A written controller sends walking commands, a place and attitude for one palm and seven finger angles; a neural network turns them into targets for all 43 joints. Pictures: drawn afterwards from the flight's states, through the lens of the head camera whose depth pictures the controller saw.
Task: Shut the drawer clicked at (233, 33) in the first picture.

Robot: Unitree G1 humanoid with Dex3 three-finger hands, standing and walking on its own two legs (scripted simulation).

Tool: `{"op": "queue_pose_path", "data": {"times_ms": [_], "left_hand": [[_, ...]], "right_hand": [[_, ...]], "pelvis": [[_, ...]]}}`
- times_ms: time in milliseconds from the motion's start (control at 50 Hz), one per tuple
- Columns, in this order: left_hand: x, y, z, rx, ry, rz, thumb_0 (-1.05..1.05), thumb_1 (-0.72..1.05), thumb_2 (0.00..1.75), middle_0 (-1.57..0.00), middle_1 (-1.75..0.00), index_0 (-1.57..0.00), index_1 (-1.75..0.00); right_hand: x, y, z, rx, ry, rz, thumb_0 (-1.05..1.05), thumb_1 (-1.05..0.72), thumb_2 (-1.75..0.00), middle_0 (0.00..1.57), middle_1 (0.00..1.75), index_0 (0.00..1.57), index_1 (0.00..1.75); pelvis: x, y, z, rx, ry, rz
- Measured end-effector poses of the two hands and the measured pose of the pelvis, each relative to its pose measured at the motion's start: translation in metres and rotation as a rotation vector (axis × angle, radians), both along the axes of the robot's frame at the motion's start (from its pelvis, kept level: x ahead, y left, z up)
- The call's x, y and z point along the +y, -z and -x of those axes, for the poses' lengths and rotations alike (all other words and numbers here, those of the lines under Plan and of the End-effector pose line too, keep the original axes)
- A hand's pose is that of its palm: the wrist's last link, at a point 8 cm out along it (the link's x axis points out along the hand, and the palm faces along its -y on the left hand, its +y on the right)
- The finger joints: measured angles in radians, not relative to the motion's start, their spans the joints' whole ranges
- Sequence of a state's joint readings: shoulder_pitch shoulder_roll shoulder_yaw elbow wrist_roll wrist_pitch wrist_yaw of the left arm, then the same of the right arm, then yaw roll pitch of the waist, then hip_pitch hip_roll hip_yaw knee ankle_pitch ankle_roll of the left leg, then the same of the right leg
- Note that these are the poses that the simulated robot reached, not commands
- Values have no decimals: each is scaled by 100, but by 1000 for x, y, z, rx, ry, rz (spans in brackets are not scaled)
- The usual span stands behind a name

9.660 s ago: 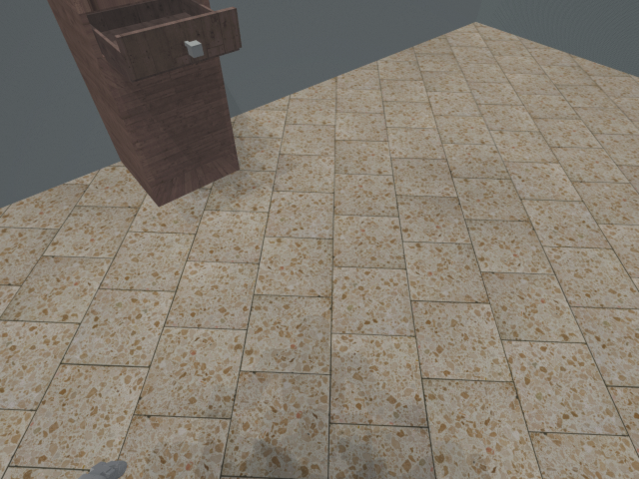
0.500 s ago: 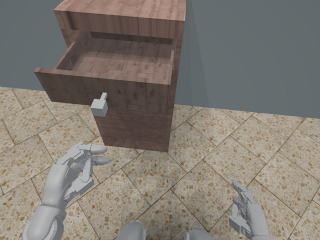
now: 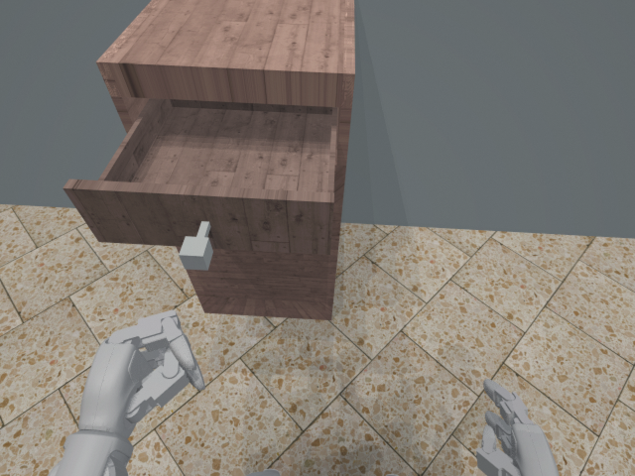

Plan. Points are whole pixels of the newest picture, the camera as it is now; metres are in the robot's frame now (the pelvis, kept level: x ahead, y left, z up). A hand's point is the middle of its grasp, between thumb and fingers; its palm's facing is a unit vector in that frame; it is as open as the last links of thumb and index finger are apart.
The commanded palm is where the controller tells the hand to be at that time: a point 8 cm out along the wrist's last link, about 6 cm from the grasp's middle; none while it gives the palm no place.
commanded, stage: raise the hand and make a fist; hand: left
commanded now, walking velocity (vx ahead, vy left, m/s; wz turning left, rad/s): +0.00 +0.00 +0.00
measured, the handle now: (199, 243) +0.42 +0.21 +0.03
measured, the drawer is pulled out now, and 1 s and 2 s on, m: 0.24 0.24 0.24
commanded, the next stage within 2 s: bring the fist close to the handle in 0.78 s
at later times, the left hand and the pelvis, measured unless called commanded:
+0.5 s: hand (166, 338) +0.23 +0.17 +0.12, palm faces +0.03 -1.00 -0.08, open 3.3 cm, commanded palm +0.19 +0.22 +0.12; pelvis +0.02 -0.02 +0.02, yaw +1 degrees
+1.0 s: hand (169, 343) +0.23 +0.17 +0.11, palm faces +0.03 -1.00 -0.06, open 3.3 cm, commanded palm +0.21 +0.22 +0.11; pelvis +0.01 -0.02 +0.03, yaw +1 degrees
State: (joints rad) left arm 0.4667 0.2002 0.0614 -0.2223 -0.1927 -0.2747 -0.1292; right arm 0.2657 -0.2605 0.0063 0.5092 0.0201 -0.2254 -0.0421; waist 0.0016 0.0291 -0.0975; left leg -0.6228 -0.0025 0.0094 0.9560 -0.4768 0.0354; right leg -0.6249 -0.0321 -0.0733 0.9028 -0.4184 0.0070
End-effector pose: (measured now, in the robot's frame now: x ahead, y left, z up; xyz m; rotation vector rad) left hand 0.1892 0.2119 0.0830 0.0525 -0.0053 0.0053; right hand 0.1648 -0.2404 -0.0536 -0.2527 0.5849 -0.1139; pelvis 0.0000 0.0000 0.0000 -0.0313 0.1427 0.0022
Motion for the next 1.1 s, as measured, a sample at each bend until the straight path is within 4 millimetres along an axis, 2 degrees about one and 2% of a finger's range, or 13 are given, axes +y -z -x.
{"op": "queue_pose_path", "data": {"times_ms": [120, 240, 340, 460, 600, 700, 940, 1100], "left_hand": [[2, -13, -6, -12, -15, -15, 2, 90, 90, -127, -146, -127, -145], [0, -28, -10, -12, -10, -22, 2, 90, 90, -136, -155, -135, -154], [4, -35, -13, -1, -21, -29, 2, 90, 90, -139, -158, -138, -158], [10, -45, -17, -13, -34, -31, 2, 90, 90, -140, -160, -140, -159], [7, -40, -14, 13, -20, -22, 2, 90, 90, -140, -160, -140, -159], [10, -40, -12, -1, -37, -26, 2, 90, 90, -140, -160, -140, -159], [9, -40, -13, -8, -24, -18, 2, 90, 90, -140, -160, -140, -159], [9, -22, -27, 13, -20, -4, 2, 90, 90, -141, -160, -140, -159]], "right_hand": [[16, -9, -23, -43, -45, -44, 1, -91, -90, 20, 30, 20, 30], [23, -10, -28, -43, -68, -84, 1, -90, -90, 20, 30, 20, 30], [17, -8, -22, -13, -57, -88, 1, -90, -90, 20, 30, 20, 30], [-1, -7, -12, 10, -31, -67, 1, -90, -90, 20, 30, 20, 30], [-20, -12, -5, 0, 3, -44, 1, -90, -90, 20, 30, 20, 30], [-25, -13, -4, -10, 4, -34, 1, -91, -90, 20, 30, 20, 30], [-12, -15, -7, -40, -20, -63, 1, -91, -90, 20, 30, 20, 30], [-7, -8, -3, -10, -33, -56, 1, -90, -90, 20, 30, 20, 30]], "pelvis": [[-5, -5, -6, -17, -7, -1], [-10, -12, -12, -36, -11, -4], [-15, -16, -14, -51, -11, -9], [-21, -22, -15, -66, -12, -12], [-25, -25, -14, -72, -7, -18], [-28, -26, -12, -76, -7, -19], [-26, -27, -8, -82, -9, -19], [-23, -23, -3, -60, -11, -19]]}}
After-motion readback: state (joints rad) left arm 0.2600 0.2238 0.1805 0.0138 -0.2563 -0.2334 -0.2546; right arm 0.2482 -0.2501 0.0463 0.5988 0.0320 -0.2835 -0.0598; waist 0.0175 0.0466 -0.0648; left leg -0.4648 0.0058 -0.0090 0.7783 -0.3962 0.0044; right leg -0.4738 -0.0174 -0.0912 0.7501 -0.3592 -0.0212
